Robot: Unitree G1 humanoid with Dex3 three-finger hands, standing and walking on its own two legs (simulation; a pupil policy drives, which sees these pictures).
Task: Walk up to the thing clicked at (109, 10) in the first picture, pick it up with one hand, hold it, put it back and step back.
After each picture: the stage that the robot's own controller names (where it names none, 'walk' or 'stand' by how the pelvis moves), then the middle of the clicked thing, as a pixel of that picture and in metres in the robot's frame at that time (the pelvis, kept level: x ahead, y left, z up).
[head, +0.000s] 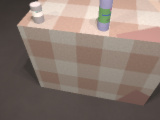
stand; (105, 9) +0.81 -0.11 +0.06
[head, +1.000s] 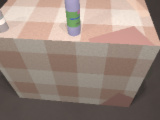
rise first; (72, 11) +0.71 +0.10 +0.09
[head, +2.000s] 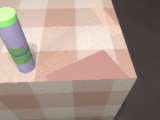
stand; (17, 45) +0.44 +0.26 +0.10
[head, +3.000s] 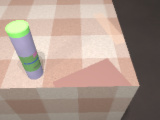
stand; (27, 53) +0.45 +0.23 +0.07
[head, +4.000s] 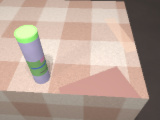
stand; (35, 58) +0.43 +0.21 +0.06
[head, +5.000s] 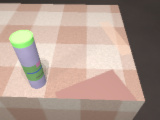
stand; (31, 63) +0.42 +0.22 +0.06
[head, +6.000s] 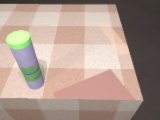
stand; (28, 63) +0.41 +0.23 +0.06
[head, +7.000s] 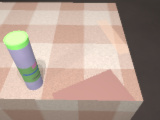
stand; (27, 64) +0.41 +0.23 +0.06
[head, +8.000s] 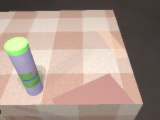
rise first; (27, 70) +0.39 +0.24 +0.06
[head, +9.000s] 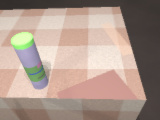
go down; (32, 64) +0.41 +0.24 +0.07
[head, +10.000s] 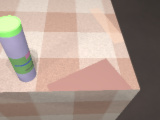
go down; (19, 54) +0.42 +0.22 +0.08
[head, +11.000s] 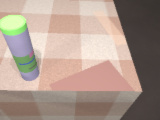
go down; (23, 52) +0.43 +0.22 +0.09
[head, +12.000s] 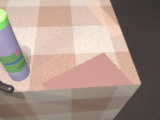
close in; (8, 51) +0.41 +0.24 +0.12
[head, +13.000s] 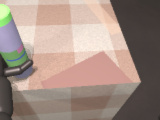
close; (11, 47) +0.42 +0.22 +0.12
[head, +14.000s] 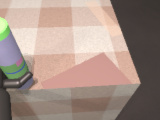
lift; (10, 60) +0.37 +0.23 +0.12
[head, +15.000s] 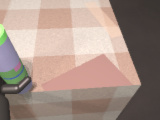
lift; (9, 65) +0.36 +0.23 +0.12
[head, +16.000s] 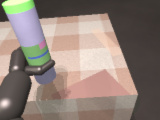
lift; (34, 45) +0.35 +0.15 +0.24
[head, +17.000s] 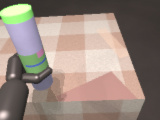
hold; (32, 53) +0.33 +0.17 +0.22
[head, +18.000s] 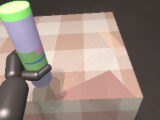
hold; (30, 50) +0.34 +0.17 +0.23
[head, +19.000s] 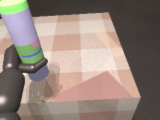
crouch; (27, 44) +0.37 +0.18 +0.23
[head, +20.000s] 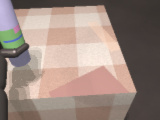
lower; (8, 30) +0.43 +0.24 +0.22
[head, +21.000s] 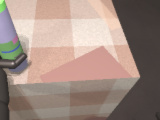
lower; (6, 39) +0.44 +0.24 +0.13
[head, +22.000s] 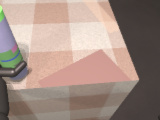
lower; (5, 48) +0.41 +0.24 +0.12
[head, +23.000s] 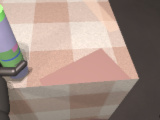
lower; (5, 47) +0.42 +0.23 +0.12
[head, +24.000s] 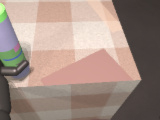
rest; (7, 47) +0.42 +0.23 +0.12
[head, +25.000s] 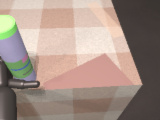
open; (16, 57) +0.39 +0.22 +0.12
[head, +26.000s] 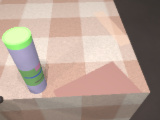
sink last; (29, 65) +0.37 +0.20 +0.10
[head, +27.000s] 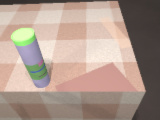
stand; (34, 61) +0.41 +0.23 +0.09
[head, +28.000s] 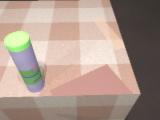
stand; (28, 66) +0.39 +0.22 +0.07
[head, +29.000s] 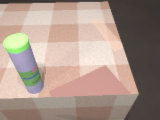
stand; (27, 67) +0.39 +0.23 +0.07
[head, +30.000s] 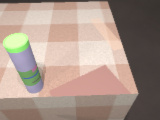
stand; (27, 67) +0.39 +0.23 +0.07
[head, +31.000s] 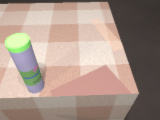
stand; (28, 67) +0.39 +0.22 +0.07
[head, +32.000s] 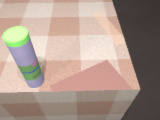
walk; (27, 61) +0.40 +0.22 +0.07
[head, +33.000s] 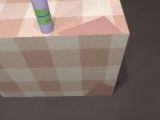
walk; (41, 8) +0.69 +0.24 +0.09
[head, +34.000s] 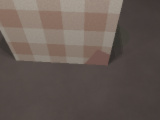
stand; out of the picture +1.09 +0.19 +0.09
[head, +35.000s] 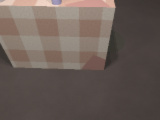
stand; out of the picture +1.10 +0.22 +0.07
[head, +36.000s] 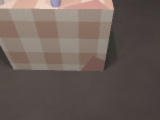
stand; out of the picture +1.10 +0.22 +0.06
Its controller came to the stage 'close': yes
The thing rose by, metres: 0.20
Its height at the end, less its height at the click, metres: +0.00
